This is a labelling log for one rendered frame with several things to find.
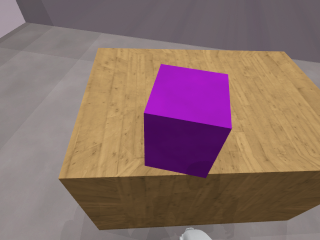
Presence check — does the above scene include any pedestal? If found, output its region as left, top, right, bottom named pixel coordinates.
left=58, top=48, right=320, bottom=230

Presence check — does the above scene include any carton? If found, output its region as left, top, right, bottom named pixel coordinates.
left=144, top=64, right=232, bottom=178

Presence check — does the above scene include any right robot thigh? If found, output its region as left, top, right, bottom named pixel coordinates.
left=179, top=229, right=212, bottom=240

